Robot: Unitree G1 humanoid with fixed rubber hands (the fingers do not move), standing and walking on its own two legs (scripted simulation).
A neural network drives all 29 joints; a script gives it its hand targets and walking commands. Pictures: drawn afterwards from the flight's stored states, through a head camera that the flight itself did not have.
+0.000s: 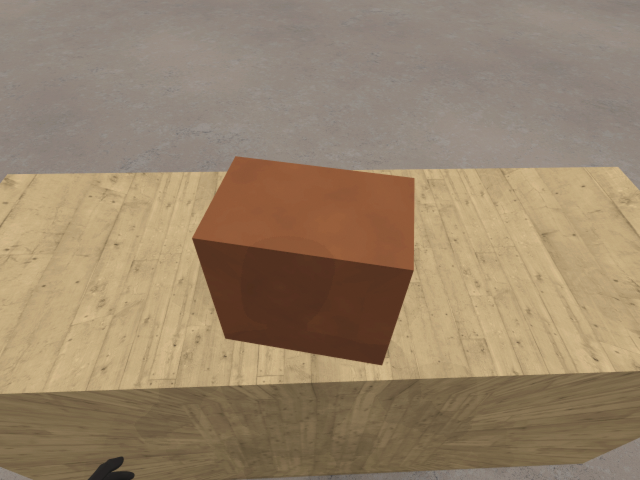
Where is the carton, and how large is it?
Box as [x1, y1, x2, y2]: [192, 156, 414, 364]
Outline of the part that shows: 235,156 192,237 225,338 381,364 413,270 414,178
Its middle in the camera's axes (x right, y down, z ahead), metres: -0.01 +0.04 +0.59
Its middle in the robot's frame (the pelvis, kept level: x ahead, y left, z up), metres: +0.43 +0.04 +0.01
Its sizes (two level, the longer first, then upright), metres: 0.258 0.164 0.246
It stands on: a pedestal, 0.66 m high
